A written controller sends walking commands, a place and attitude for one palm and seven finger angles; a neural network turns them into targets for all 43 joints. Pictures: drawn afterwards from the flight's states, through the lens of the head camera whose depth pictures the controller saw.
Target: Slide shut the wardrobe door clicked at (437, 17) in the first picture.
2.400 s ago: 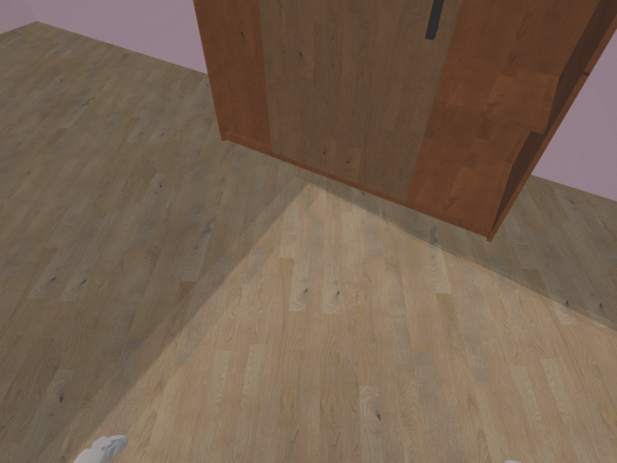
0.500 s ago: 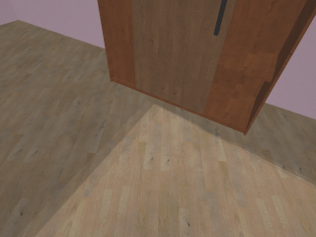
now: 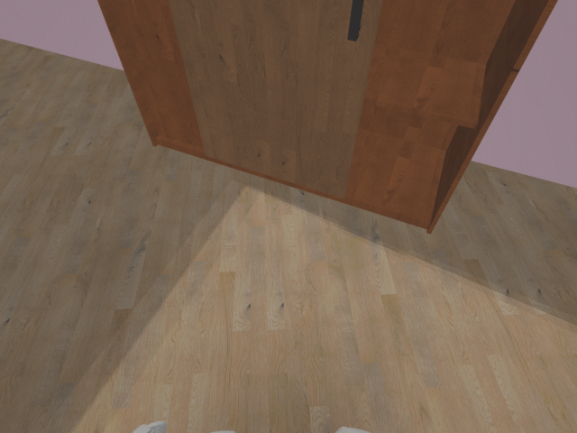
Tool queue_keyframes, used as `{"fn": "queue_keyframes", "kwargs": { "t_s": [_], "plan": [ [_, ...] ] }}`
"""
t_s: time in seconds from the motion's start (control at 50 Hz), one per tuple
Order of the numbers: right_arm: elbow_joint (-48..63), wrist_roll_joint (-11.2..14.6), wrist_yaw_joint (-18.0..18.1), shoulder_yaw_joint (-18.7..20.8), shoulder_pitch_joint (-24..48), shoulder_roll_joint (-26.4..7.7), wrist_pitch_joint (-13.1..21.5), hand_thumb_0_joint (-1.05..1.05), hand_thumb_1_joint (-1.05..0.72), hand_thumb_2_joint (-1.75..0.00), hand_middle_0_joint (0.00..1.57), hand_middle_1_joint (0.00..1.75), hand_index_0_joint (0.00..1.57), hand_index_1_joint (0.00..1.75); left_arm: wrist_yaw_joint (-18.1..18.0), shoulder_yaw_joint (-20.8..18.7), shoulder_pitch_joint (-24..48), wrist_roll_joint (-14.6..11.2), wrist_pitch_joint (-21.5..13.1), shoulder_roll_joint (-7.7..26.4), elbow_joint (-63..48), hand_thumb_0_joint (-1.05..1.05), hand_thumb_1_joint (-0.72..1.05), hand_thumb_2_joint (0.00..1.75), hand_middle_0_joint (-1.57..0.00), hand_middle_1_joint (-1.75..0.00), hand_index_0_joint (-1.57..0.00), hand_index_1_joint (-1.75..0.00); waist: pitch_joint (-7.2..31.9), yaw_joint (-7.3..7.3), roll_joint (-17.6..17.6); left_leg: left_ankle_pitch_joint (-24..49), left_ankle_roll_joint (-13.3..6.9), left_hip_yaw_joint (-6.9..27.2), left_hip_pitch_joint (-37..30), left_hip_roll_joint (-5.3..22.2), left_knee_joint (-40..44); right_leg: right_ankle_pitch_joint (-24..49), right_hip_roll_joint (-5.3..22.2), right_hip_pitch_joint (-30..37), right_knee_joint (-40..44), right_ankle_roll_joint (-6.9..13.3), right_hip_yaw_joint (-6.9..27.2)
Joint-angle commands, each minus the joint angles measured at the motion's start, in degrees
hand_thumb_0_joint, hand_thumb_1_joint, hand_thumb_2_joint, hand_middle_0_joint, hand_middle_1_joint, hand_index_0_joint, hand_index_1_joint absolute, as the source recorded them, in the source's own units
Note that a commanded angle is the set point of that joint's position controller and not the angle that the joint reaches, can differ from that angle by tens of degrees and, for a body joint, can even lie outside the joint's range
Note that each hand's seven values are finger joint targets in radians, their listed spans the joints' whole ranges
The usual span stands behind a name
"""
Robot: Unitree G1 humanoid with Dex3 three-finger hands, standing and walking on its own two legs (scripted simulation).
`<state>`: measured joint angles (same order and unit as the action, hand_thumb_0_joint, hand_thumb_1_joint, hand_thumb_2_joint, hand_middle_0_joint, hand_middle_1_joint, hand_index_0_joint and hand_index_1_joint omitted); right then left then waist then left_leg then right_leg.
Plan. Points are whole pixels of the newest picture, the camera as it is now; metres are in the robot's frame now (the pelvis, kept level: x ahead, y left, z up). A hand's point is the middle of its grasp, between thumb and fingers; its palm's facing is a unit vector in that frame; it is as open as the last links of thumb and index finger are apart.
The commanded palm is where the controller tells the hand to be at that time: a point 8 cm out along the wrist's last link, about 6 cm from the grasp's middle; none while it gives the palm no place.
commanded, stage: walk to a spot facing it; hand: left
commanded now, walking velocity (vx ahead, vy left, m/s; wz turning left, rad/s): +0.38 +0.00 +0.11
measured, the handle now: out of the picture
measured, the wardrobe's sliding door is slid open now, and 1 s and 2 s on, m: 0.38 0.38 0.38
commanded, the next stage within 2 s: turn to face it in 0.54 s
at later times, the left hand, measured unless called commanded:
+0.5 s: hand out of the picture +0.13 +0.22 -0.17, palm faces +0.14 -0.98 -0.13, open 7.4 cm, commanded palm none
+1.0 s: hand (209, 244) +0.50 +0.19 -0.15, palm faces -0.14 -0.96 -0.25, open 7.4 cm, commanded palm none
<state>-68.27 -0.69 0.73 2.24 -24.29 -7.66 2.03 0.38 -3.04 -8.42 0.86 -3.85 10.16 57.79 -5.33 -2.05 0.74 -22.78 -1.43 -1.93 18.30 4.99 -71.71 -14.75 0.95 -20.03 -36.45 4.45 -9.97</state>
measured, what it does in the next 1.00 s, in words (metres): walks ahead: left foot, then right foot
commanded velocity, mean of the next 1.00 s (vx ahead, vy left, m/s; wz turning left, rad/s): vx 0.19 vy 0.00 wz -0.25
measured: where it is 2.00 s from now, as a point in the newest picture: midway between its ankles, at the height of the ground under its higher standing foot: (286, 369)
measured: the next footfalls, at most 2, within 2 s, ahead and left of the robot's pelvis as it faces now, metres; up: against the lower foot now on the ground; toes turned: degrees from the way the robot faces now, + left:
left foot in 0.38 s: +0.29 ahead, +0.16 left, +0.00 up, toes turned +13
right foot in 0.88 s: +0.47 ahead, -0.08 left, +0.00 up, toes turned -16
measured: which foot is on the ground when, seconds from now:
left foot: up 0.00-0.36, down 0.38-0.88, up 0.90-1.00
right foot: down 0.00-0.38, up 0.40-0.86, down 0.88-1.00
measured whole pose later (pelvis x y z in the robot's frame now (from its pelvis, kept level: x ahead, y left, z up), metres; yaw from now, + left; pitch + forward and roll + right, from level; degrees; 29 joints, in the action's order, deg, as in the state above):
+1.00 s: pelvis +0.37 +0.01 +0.00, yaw -10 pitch -1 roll +1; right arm -61.6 -0.7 1.6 3.0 -15.8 -9.4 -0.8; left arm -0.3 -3.6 -7.8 0.5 -1.1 9.9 55.2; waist -6.7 -1.1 2.5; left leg -28.6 3.4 -5.9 21.9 6.3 -70.2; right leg -12.5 -0.3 -22.9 -36.5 5.1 -7.4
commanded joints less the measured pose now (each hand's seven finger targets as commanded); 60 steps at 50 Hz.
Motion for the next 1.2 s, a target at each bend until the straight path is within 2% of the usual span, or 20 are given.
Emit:
{"fn": "queue_keyframes", "kwargs": {
  "t_s": [0.0,0.08,0.26,0.32,0.34,0.36,0.38,0.42,0.48,0.54,0.6,0.76,0.82,0.84,0.86,0.88,0.9,0.92,1.0,1.18],
  "plan": [
    [4.6,-0.9,-0.4,0.8,-1.7,-1.6,-0.1,0.0,-0.9,-0.9,0.2,0.3,0.2,0.3,-1.3,-0.7,-8.4,0.5,-0.5,5.4,1.1,0.0,0.9,0.9,-0.2,-0.3,-0.2,-0.3,0.6,0.56,-2.0,5.9,0.7,1.5,10.8,4.6,0.2,-3.8,17.2,1.0,26.0,4.8,16.9],
    [7.4,-0.9,-1.3,1.4,1.7,-1.7,-1.3,0.0,-0.9,-0.9,0.2,0.3,0.2,0.3,-1.1,-0.4,-9.2,0.7,-1.0,4.9,1.9,0.0,0.9,0.9,-0.2,-0.3,-0.2,-0.3,-1.4,-0.68,-6.6,12.1,2.5,-0.3,12.4,5.0,9.0,-3.4,14.5,-1.3,29.4,4.3,11.3],
    [14.1,-0.6,-2.9,1.0,18.0,-3.4,0.7,0.0,-0.9,-0.9,0.2,0.3,0.2,0.3,-1.3,-0.6,-17.0,0.8,-1.3,7.1,4.3,0.0,0.9,0.9,-0.2,-0.3,-0.2,-0.3,-1.5,4.17,-4.1,11.6,1.2,-4.2,12.8,2.3,32.2,11.0,16.2,15.4,24.5,4.1,9.1],
    [12.1,-0.9,-2.2,1.5,11.0,-5.3,1.5,0.0,-0.9,-0.9,0.2,0.3,0.2,0.3,-1.2,-0.9,-16.6,0.6,-1.0,7.6,4.7,0.0,0.9,0.9,-0.2,-0.3,-0.2,-0.3,2.1,0.4,-2.0,10.4,-0.3,-7.0,-1.9,-1.2,39.6,22.4,14.4,13.8,12.2,2.5,5.3],
    [9.7,-1.2,-1.7,2.2,2.6,-8.1,1.9,0.0,-0.9,-0.9,0.2,0.3,0.2,0.3,-1.1,-0.8,-16.7,0.3,-1.0,6.7,4.4,0.0,0.9,0.9,-0.2,-0.3,-0.2,-0.3,7.4,-3.1,2.2,12.7,-1.8,-4.6,-15.7,-0.2,43.1,23.7,10.9,8.5,-0.6,0.4,2.0],
    [8.1,-1.8,-0.9,3.8,-5.3,-15.0,2.3,0.0,-0.9,-0.9,0.2,0.3,0.2,0.3,-0.6,-0.4,-18.9,-0.4,-1.0,3.7,3.4,0.0,0.9,0.9,-0.2,-0.3,-0.2,-0.3,15.2,-5.01,15.2,14.5,-6.9,15.0,-29.8,13.8,47.7,5.2,3.4,-4.5,-18.9,-3.1,-2.0],
    [7.1,-0.8,-0.3,4.2,-9.4,-18.4,1.8,0.0,-0.9,-0.9,0.2,0.3,0.2,0.3,-0.3,0.2,-15.7,-0.3,-1.1,3.2,1.0,0.0,0.9,0.9,-0.2,-0.3,-0.2,-0.3,16.3,-5.71,19.3,19.8,-11.1,26.8,-34.1,22.0,53.5,-18.1,-0.4,-14.7,-32.8,-3.8,2.8],
    [8.0,-0.4,0.4,3.0,-1.2,-13.1,1.8,0.0,-0.9,-0.9,0.2,0.3,0.2,0.3,-0.5,-0.4,-10.3,0.1,-0.4,3.6,1.4,0.0,0.9,0.9,-0.2,-0.3,-0.2,-0.3,7.7,-3.5,7.7,16.2,-9.6,18.9,-21.7,20.0,56.6,-11.4,5.0,-18.3,-39.3,-3.1,7.7],
    [9.0,-0.5,0.5,1.2,5.4,-7.4,3.0,0.0,-0.9,-0.9,0.2,0.3,0.2,0.3,0.2,-0.4,-13.1,0.8,1.3,0.9,3.7,0.0,0.9,0.9,-0.2,-0.3,-0.2,-0.3,2.1,1.63,0.7,18.4,-5.2,5.4,-8.9,14.8,59.3,-2.2,7.0,-12.7,-35.5,-4.2,9.2],
    [8.7,-0.4,0.8,1.0,4.8,-5.7,3.5,0.0,-0.9,-0.9,0.2,0.3,0.2,0.3,0.1,-0.7,-15.3,1.1,3.1,-1.0,3.8,0.0,0.9,0.9,-0.2,-0.3,-0.2,-0.3,1.9,3.14,3.7,21.5,-5.0,-1.9,-7.2,12.9,60.9,2.1,6.6,-12.7,-32.7,-4.9,9.2],
    [8.4,-0.2,0.9,0.8,4.7,-6.6,3.6,0.0,-0.9,-0.9,0.2,0.3,0.2,0.3,0.4,-1.1,-13.1,0.9,3.9,-0.2,2.2,0.0,0.9,0.9,-0.2,-0.3,-0.2,-0.3,0.5,3.94,4.9,24.4,-5.7,-5.0,-9.1,13.2,61.7,5.3,7.0,-16.2,-28.8,-5.6,9.4],
    [7.1,-0.8,1.3,2.2,2.0,-9.7,1.7,0.0,-0.9,-0.9,0.2,0.3,0.2,0.3,0.8,-1.3,-2.7,0.6,3.8,0.9,-2.9,0.0,0.9,0.9,-0.2,-0.3,-0.2,-0.3,0.2,0.98,7.7,43.8,-4.9,-11.7,-16.9,14.7,50.4,2.9,3.3,-9.3,-4.3,-4.2,2.7],
    [8.1,-0.3,1.0,2.6,3.9,-11.1,1.0,0.0,-0.9,-0.9,0.2,0.3,0.2,0.3,0.6,-2.0,-11.8,1.0,2.8,4.0,-1.3,0.0,0.9,0.9,-0.2,-0.3,-0.2,-0.3,6.0,6.03,4.3,45.2,-1.9,-13.8,-14.4,13.4,34.6,7.8,0.2,6.2,4.0,-3.0,0.7],
    [8.7,0.2,0.6,2.3,2.8,-9.9,0.7,0.0,-0.9,-0.9,0.2,0.3,0.2,0.3,0.2,-2.9,-16.6,1.3,1.8,8.3,0.0,0.0,0.9,0.9,-0.2,-0.3,-0.2,-0.3,10.8,7.94,-3.6,32.8,1.0,-15.0,-5.5,10.5,20.8,22.1,5.7,18.6,7.2,-0.9,6.5],
    [10.8,0.6,0.4,1.6,1.1,-5.7,0.8,0.0,-0.9,-0.9,0.2,0.3,0.2,0.3,-0.5,-4.3,-20.0,0.9,1.2,14.7,0.3,0.0,0.9,0.9,-0.2,-0.3,-0.2,-0.3,16.8,7.84,-19.1,-10.4,4.8,-13.7,11.0,0.0,2.1,50.5,22.5,30.4,8.9,7.4,31.6],
    [11.9,0.8,1.4,1.6,3.3,-6.9,-0.1,0.0,-0.9,-0.9,0.2,0.3,0.2,0.3,-1.3,-4.2,-20.2,-0.7,1.9,15.6,-0.3,0.0,0.9,0.9,-0.2,-0.3,-0.2,-0.3,18.7,7.85,-14.8,-14.8,4.6,-3.5,11.3,0.1,-4.4,55.1,25.3,27.2,12.2,11.6,33.1],
    [12.1,0.7,1.5,1.7,6.1,-5.9,-0.8,0.0,-0.9,-0.9,0.2,0.3,0.2,0.3,-1.8,-3.9,-16.0,-0.6,2.5,13.5,-1.0,0.0,0.9,0.9,-0.2,-0.3,-0.2,-0.3,12.3,6.65,-8.8,-11.1,4.5,-0.6,13.5,2.1,-5.6,47.2,23.1,22.5,13.6,11.5,28.0],
    [12.4,0.3,1.1,1.3,7.2,-5.6,-0.9,0.0,-0.9,-0.9,0.2,0.3,0.2,0.3,-1.9,-3.6,-12.1,-0.5,2.5,12.5,-2.3,0.0,0.9,0.9,-0.2,-0.3,-0.2,-0.3,11.9,5.7,-11.7,-7.2,4.7,-0.1,14.4,3.1,-5.3,38.2,20.6,18.4,15.1,10.0,28.7],
    [10.8,-0.6,0.8,1.6,5.0,-5.8,-3.3,0.0,-0.9,-0.9,0.2,0.3,0.2,0.3,-2.2,-2.5,-2.9,0.0,2.8,8.9,-5.1,0.0,0.9,0.9,-0.2,-0.3,-0.2,-0.3,9.3,0.63,-4.6,1.1,5.3,0.4,7.6,3.1,2.4,20.4,14.0,3.2,19.5,5.5,19.8],
    [14.5,-0.5,0.6,1.6,11.6,-7.1,-3.5,0.0,-0.9,-0.9,0.2,0.3,0.2,0.3,-1.3,-2.9,-5.2,0.7,3.8,9.8,-5.1,0.0,0.9,0.9,-0.2,-0.3,-0.2,-0.3,8.5,2.98,-6.9,0.5,5.4,0.2,8.1,0.0,19.2,5.6,11.5,6.7,21.8,5.6,24.4]
  ]
}}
